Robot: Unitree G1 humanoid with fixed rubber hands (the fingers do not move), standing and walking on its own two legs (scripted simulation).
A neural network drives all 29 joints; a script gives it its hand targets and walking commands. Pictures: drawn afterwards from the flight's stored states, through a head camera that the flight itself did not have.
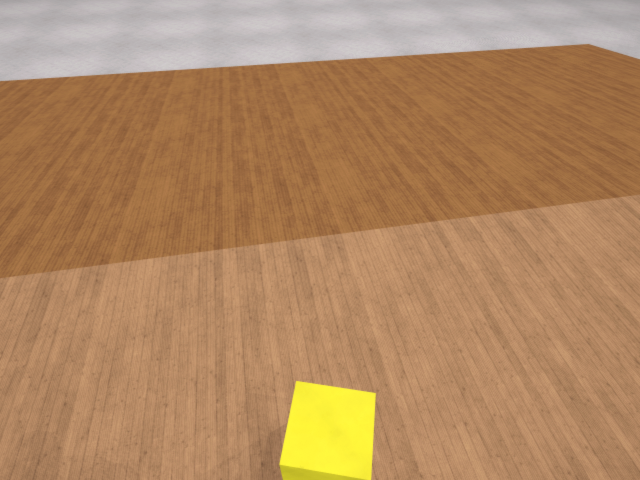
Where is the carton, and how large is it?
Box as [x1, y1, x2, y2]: [279, 381, 375, 479]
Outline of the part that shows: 296,381 279,464 283,479 370,479 375,393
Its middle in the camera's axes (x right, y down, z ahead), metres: +0.02 +0.53 +1.03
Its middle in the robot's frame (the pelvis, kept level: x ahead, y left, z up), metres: +0.38 -0.03 -0.64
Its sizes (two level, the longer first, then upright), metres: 0.210 0.200 0.250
